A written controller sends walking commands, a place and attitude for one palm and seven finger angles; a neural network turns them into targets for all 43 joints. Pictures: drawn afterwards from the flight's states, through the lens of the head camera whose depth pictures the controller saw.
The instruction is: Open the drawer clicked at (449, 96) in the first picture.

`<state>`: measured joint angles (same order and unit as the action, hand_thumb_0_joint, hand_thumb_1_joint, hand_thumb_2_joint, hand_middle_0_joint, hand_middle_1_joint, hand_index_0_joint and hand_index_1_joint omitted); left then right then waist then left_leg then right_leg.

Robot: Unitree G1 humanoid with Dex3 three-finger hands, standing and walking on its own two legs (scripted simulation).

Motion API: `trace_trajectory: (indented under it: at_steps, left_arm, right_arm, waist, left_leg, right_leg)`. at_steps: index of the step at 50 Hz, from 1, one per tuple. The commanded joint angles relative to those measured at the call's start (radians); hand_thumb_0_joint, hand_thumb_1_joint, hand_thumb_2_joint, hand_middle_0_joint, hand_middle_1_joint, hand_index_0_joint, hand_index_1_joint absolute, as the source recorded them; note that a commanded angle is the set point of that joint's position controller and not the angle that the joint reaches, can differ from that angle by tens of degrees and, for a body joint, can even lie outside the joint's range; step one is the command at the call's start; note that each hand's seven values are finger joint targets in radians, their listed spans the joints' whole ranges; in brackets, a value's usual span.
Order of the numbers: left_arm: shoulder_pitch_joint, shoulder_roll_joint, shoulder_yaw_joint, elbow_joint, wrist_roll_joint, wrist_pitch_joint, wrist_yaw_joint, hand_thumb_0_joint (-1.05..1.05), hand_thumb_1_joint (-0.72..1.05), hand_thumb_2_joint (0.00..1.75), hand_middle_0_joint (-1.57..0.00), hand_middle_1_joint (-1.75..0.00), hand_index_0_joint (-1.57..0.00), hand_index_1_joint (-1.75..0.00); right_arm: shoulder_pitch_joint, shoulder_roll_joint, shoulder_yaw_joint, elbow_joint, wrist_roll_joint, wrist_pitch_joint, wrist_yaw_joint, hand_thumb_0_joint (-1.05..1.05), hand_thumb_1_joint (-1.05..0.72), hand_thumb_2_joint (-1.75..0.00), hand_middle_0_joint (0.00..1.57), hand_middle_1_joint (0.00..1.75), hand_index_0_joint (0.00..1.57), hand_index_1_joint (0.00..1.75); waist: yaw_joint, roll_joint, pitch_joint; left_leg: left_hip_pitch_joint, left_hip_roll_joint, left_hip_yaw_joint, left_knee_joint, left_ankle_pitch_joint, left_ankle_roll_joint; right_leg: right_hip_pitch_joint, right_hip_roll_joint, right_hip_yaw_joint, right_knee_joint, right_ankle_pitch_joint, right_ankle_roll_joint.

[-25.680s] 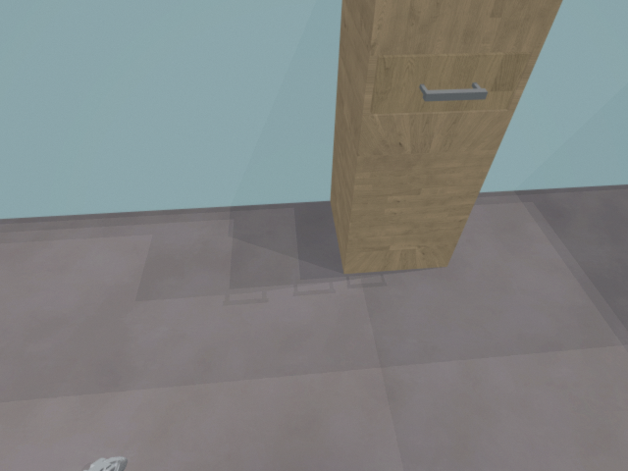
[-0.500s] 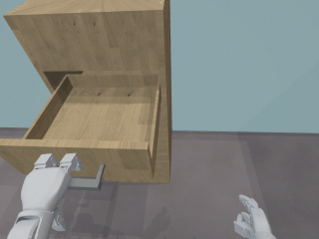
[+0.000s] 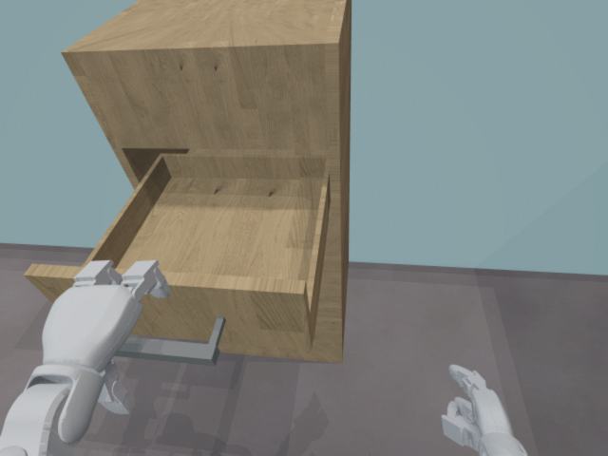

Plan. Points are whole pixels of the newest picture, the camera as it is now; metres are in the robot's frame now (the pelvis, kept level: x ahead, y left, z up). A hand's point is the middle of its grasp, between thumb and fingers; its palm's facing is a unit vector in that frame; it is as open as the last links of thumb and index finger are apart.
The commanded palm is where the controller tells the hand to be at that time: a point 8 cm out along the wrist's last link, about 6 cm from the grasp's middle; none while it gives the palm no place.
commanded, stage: lift the hand off the handle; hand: left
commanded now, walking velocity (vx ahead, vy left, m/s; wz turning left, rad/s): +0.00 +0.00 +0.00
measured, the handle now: (165, 335) +0.24 +0.25 +0.03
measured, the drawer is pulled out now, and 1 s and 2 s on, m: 0.30 0.30 0.30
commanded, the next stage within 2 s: draw the hand back to the body in 0.52 s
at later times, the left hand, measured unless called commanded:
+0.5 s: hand (109, 289) +0.22 +0.25 +0.17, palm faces +0.15 -0.03 -0.99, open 13.8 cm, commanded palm +0.18 +0.25 +0.22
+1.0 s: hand (82, 314) +0.19 +0.26 +0.17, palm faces +0.13 -0.04 -0.99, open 13.8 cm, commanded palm +0.15 +0.26 +0.22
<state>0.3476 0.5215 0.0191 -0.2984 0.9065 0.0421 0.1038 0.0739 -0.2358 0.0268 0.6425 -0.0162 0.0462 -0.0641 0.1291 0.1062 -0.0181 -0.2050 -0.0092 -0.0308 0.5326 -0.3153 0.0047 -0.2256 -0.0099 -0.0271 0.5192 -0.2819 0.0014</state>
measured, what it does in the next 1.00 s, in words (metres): stands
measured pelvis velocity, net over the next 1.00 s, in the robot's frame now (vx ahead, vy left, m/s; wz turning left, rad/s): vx -0.02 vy -0.01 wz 0.01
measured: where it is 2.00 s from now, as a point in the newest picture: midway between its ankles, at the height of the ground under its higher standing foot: outside the picture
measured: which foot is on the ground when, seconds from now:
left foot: down 0.00-1.00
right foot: down 0.00-1.00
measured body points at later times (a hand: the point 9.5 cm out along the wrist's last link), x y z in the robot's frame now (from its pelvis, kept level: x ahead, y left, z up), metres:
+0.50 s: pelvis -0.01 +0.00 +0.01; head -0.02 -0.05 +0.45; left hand +0.20 +0.24 +0.23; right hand +0.22 -0.20 -0.08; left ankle -0.02 +0.12 -0.73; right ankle +0.00 -0.12 -0.73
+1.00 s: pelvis -0.02 -0.01 +0.00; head -0.03 -0.06 +0.45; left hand +0.18 +0.26 +0.22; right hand +0.21 -0.21 -0.09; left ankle -0.02 +0.12 -0.73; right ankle +0.00 -0.12 -0.73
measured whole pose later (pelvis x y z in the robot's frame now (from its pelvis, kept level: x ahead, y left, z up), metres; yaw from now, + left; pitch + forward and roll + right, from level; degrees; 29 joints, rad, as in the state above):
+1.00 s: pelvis -0.02 -0.01 +0.00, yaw +0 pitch -3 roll +0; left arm 0.31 0.62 0.17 -0.43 0.75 0.08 -0.07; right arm 0.10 -0.28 0.04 0.63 0.01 0.04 -0.03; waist 0.12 0.12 0.00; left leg -0.15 0.00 -0.04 0.47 -0.26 -0.01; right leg -0.17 0.00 -0.04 0.46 -0.23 -0.01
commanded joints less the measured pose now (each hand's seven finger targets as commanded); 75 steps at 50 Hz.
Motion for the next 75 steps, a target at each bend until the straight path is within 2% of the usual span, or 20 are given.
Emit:
trace_trajectory:
  at_steps: [1,9,12,17,21,24,32,38,46,52,60,61,62,63,64,65,66,67,70,75]
  left_arm:
    - [-0.237,0.224,0.193,-0.289,-0.018,0.002,0.034,0.00,-0.50,0.30,-0.30,-1.20,-0.30,-1.20]
    - [-0.223,0.219,0.167,-0.216,-0.050,0.107,-0.074,0.00,-0.50,0.30,-0.30,-1.20,-0.30,-1.20]
    - [-0.277,0.224,0.153,-0.285,-0.056,0.122,-0.119,0.00,-0.50,0.30,-0.30,-1.20,-0.30,-1.20]
    - [-0.268,0.268,0.198,-0.347,-0.078,0.093,-0.149,0.00,-0.50,0.30,-0.30,-1.20,-0.30,-1.20]
    - [-0.347,0.325,0.263,-0.346,-0.086,0.080,-0.145,0.00,-0.50,0.30,-0.30,-1.20,-0.30,-1.20]
    - [-0.300,0.282,0.230,-0.241,-0.094,0.085,-0.152,0.00,-0.50,0.30,-0.30,-1.20,-0.30,-1.20]
    - [-0.347,0.267,0.190,-0.296,-0.088,0.072,-0.177,0.00,-0.50,0.30,-0.30,-1.20,-0.30,-1.20]
    - [-0.223,0.358,0.332,-0.272,-0.112,0.030,-0.141,0.00,-0.50,0.30,-0.30,-1.20,-0.30,-1.20]
    - [-0.195,0.299,0.297,-0.302,-0.166,0.029,-0.137,0.00,-0.50,0.30,-0.30,-1.20,-0.30,-1.20]
    - [-0.224,0.302,0.266,-0.332,-0.130,0.017,-0.143,0.00,-0.50,0.30,-0.30,-1.20,-0.30,-1.20]
    - [-0.166,0.358,0.357,-0.329,-0.137,-0.004,-0.112,0.00,-0.50,0.30,-0.30,-1.20,-0.30,-1.20]
    - [-0.146,0.379,0.392,-0.331,-0.155,0.005,-0.112,0.00,-0.50,0.30,-0.30,-1.20,-0.30,-1.20]
    - [-0.223,-0.050,0.337,-0.347,-0.836,-0.101,-0.074,0.00,-0.47,0.32,-0.30,-1.18,-0.30,-1.18]
    - [-0.112,0.065,0.405,-0.266,-0.865,-0.142,-0.047,0.00,-0.43,0.33,-0.29,-1.15,-0.29,-1.15]
    - [-0.066,0.058,0.411,-0.239,-0.871,-0.153,-0.037,0.00,-0.40,0.34,-0.29,-1.13,-0.29,-1.13]
    - [-0.066,0.054,0.445,-0.320,-0.931,-0.176,-0.027,0.00,-0.36,0.36,-0.29,-1.11,-0.29,-1.11]
    - [-0.077,0.070,0.472,-0.353,-0.956,-0.198,-0.015,0.00,-0.32,0.37,-0.29,-1.09,-0.29,-1.09]
    - [-0.112,0.050,0.455,-0.404,-0.960,-0.222,-0.005,0.00,-0.29,0.39,-0.29,-1.07,-0.29,-1.07]
    - [-0.101,0.003,0.413,-0.441,-0.965,-0.249,0.016,0.00,-0.18,0.43,-0.28,-1.00,-0.28,-1.00]
    - [-0.086,-0.004,0.413,-0.440,-0.960,-0.262,0.026,0.00,-0.01,0.51,-0.26,-0.88,-0.26,-0.88]
  right_arm:
    - [-0.190,-0.092,-0.026,-0.180,0.011,-0.050,-0.001,0.00,-0.90,-0.90,0.20,0.30,0.20,0.30]
    - [-0.191,-0.104,-0.015,-0.174,0.027,-0.009,0.025,0.00,-0.90,-0.90,0.20,0.30,0.20,0.30]
    - [-0.205,-0.097,-0.003,-0.198,0.030,-0.015,0.032,0.00,-0.90,-0.90,0.20,0.30,0.20,0.30]
    - [-0.199,-0.099,0.004,-0.214,0.027,-0.031,0.032,0.00,-0.90,-0.90,0.20,0.30,0.20,0.30]
    - [-0.218,-0.107,-0.001,-0.205,0.037,-0.034,0.033,0.00,-0.90,-0.90,0.20,0.30,0.20,0.30]
    - [-0.179,-0.112,-0.009,-0.185,0.036,-0.028,0.037,0.00,-0.90,-0.90,0.20,0.30,0.20,0.30]
    - [-0.189,-0.103,0.000,-0.210,0.034,-0.051,0.044,0.00,-0.90,-0.90,0.20,0.30,0.20,0.30]
    - [-0.168,-0.107,-0.013,-0.190,0.029,-0.053,0.035,0.00,-0.90,-0.90,0.20,0.30,0.20,0.30]
    - [-0.183,-0.117,-0.017,-0.206,0.042,-0.068,0.037,0.00,-0.90,-0.90,0.20,0.30,0.20,0.30]
    - [-0.171,-0.111,-0.004,-0.209,0.027,-0.072,0.026,0.00,-0.90,-0.90,0.20,0.30,0.20,0.30]
    - [-0.166,-0.115,-0.017,-0.203,0.024,-0.067,0.021,0.00,-0.90,-0.90,0.20,0.30,0.20,0.30]
    - [-0.184,-0.118,-0.015,-0.206,0.034,-0.072,0.024,0.00,-0.90,-0.90,0.20,0.30,0.20,0.30]
    - [-0.101,-0.023,-0.010,-0.256,0.035,-0.140,0.005,0.00,-0.90,-0.90,0.20,0.30,0.20,0.30]
    - [-0.090,-0.069,-0.011,-0.211,0.020,-0.170,-0.009,0.00,-0.90,-0.90,0.20,0.30,0.20,0.30]
    - [-0.095,-0.072,-0.010,-0.201,0.021,-0.179,-0.010,0.00,-0.90,-0.90,0.20,0.30,0.20,0.30]
    - [-0.081,-0.072,-0.013,-0.207,0.023,-0.183,-0.016,0.00,-0.90,-0.90,0.20,0.30,0.20,0.30]
    - [-0.090,-0.077,-0.013,-0.195,0.022,-0.201,-0.023,0.00,-0.90,-0.90,0.20,0.30,0.20,0.30]
    - [-0.080,-0.066,-0.008,-0.202,0.018,-0.219,-0.026,0.00,-0.90,-0.90,0.20,0.30,0.20,0.30]
    - [-0.054,-0.060,-0.007,-0.184,0.009,-0.250,-0.025,0.00,-0.90,-0.90,0.20,0.30,0.20,0.30]
    - [-0.036,-0.066,-0.014,-0.167,0.002,-0.277,-0.017,0.00,-0.90,-0.90,0.20,0.30,0.20,0.30]
  waist:
    - [-0.012,-0.032,-0.163]
    - [-0.010,-0.066,-0.073]
    - [-0.007,-0.036,-0.142]
    - [-0.003,-0.051,-0.155]
    - [-0.002,-0.010,-0.106]
    - [-0.008,-0.041,-0.076]
    - [-0.007,-0.050,-0.170]
    - [0.005,-0.062,-0.128]
    - [-0.014,-0.042,-0.076]
    - [-0.015,-0.053,-0.114]
    - [0.007,-0.028,-0.111]
    - [0.011,-0.016,-0.103]
    - [-0.107,-0.164,-0.008]
    - [-0.090,-0.203,0.011]
    - [-0.082,-0.133,0.036]
    - [-0.072,-0.173,-0.014]
    - [-0.068,-0.137,-0.031]
    - [-0.064,-0.086,-0.076]
    - [-0.065,0.050,-0.051]
    - [-0.060,0.042,-0.013]
  left_leg:
    - [0.054,-0.012,0.021,-0.099,0.325,0.009]
    - [0.022,-0.011,0.032,-0.162,0.325,0.008]
    - [0.051,-0.012,0.034,-0.157,0.337,0.012]
    - [0.064,-0.008,0.032,-0.155,0.340,0.016]
    - [0.051,-0.003,0.026,-0.165,0.302,0.010]
    - [0.034,-0.012,0.034,-0.174,0.300,0.007]
    - [0.050,-0.022,0.039,-0.154,0.278,0.015]
    - [0.034,-0.020,0.042,-0.136,0.284,0.014]
    - [0.023,-0.019,0.041,-0.123,0.244,0.007]
    - [0.032,-0.024,0.039,-0.127,0.220,0.015]
    - [0.028,-0.020,0.032,-0.134,0.256,0.006]
    - [0.027,-0.014,0.029,-0.124,0.257,0.002]
    - [0.094,0.019,0.039,-0.115,0.195,0.024]
    - [0.085,0.035,0.030,-0.125,0.159,0.022]
    - [0.066,0.029,0.026,-0.141,0.127,0.014]
    - [0.077,0.027,0.023,-0.152,0.145,0.012]
    - [0.093,0.023,0.031,-0.151,0.154,0.010]
    - [0.105,0.018,0.037,-0.156,0.157,0.009]
    - [0.099,0.015,0.039,-0.176,0.178,-0.003]
    - [0.069,0.016,0.033,-0.181,0.251,-0.007]
  right_leg:
    - [0.101,0.028,-0.007,-0.095,0.212,-0.022]
    - [0.143,0.023,-0.023,-0.125,0.227,-0.015]
    - [0.173,0.018,-0.020,-0.117,0.222,-0.018]
    - [0.178,0.018,-0.022,-0.127,0.230,-0.012]
    - [0.151,0.031,-0.010,-0.149,0.179,-0.018]
    - [0.142,0.027,-0.023,-0.152,0.182,-0.015]
    - [0.171,0.019,-0.014,-0.137,0.169,-0.014]
    - [0.166,0.017,-0.002,-0.141,0.203,-0.008]
    - [0.111,0.020,-0.004,-0.146,0.165,-0.003]
    - [0.114,0.009,-0.014,-0.145,0.114,-0.003]
    - [0.132,0.014,-0.020,-0.140,0.156,-0.008]
    - [0.135,0.020,-0.006,-0.142,0.163,-0.012]
    - [0.090,0.037,-0.046,-0.169,0.170,-0.017]
    - [0.088,0.034,-0.035,-0.164,0.140,-0.012]
    - [0.082,0.035,-0.035,-0.170,0.102,-0.014]
    - [0.114,0.026,-0.046,-0.177,0.106,-0.009]
    - [0.123,0.027,-0.037,-0.185,0.115,-0.007]
    - [0.145,0.014,-0.030,-0.182,0.111,-0.006]
    - [0.147,0.013,-0.026,-0.181,0.125,-0.017]
    - [0.171,0.017,-0.026,-0.173,0.193,-0.027]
